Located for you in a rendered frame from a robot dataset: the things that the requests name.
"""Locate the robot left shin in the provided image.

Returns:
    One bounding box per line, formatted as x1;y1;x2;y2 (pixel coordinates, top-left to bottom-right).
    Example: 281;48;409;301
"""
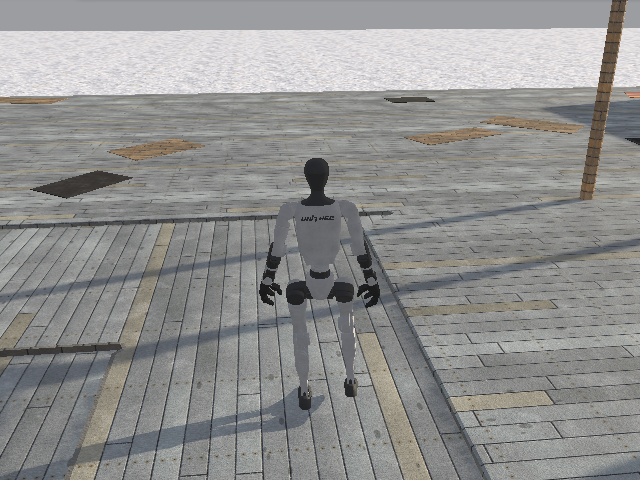
293;333;309;396

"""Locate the robot right upper arm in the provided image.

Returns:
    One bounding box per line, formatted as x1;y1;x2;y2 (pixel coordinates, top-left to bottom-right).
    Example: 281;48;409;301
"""
338;201;367;256

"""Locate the robot right foot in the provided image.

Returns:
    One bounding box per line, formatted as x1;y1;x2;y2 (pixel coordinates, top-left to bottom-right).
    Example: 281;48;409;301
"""
344;378;358;397

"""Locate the left robot hand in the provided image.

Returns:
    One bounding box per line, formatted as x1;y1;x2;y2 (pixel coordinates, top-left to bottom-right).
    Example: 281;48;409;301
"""
259;281;282;306

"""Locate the right robot hand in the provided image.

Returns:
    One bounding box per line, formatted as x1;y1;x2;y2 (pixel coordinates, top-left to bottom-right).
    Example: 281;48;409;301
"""
357;282;380;308

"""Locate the robot left upper arm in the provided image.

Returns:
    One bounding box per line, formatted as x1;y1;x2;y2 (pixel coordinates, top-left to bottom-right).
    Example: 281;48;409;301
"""
271;202;297;257

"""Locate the robot left forearm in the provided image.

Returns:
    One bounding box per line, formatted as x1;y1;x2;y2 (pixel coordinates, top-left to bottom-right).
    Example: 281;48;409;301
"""
261;242;281;285

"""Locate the robot right forearm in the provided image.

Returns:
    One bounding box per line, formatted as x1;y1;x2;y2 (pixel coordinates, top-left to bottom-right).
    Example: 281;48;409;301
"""
357;240;378;286

